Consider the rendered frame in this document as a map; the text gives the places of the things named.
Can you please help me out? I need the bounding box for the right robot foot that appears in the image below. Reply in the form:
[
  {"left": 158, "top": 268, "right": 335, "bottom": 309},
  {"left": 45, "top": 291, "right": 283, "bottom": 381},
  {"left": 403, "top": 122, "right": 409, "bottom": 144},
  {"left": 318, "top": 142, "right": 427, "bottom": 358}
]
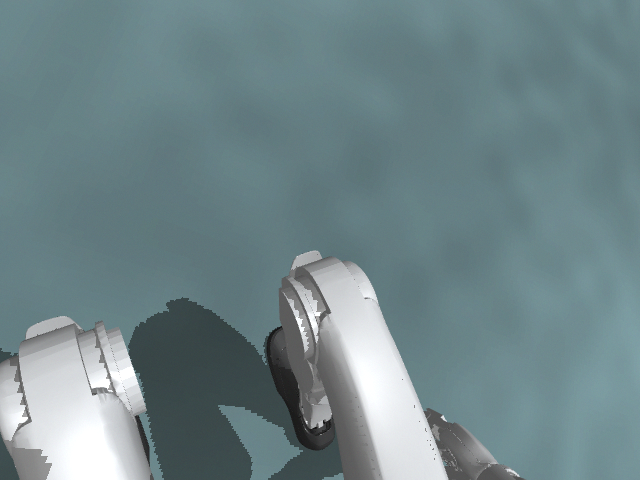
[{"left": 266, "top": 326, "right": 335, "bottom": 450}]

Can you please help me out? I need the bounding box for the right robot arm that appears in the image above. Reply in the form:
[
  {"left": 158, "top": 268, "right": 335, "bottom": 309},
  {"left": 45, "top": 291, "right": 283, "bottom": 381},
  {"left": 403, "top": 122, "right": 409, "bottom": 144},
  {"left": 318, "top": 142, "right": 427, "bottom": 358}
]
[{"left": 477, "top": 464, "right": 526, "bottom": 480}]

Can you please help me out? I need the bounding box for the right robot hand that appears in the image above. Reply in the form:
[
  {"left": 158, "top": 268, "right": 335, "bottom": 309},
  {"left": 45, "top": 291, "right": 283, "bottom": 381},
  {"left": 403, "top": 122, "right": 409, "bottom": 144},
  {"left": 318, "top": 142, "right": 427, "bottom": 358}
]
[{"left": 424, "top": 408, "right": 499, "bottom": 480}]

